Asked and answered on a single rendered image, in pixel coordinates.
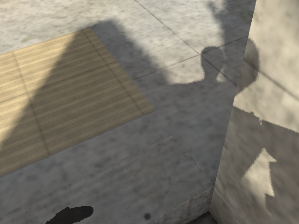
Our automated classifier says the robot left hand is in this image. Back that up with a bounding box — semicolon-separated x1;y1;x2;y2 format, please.
46;206;93;224

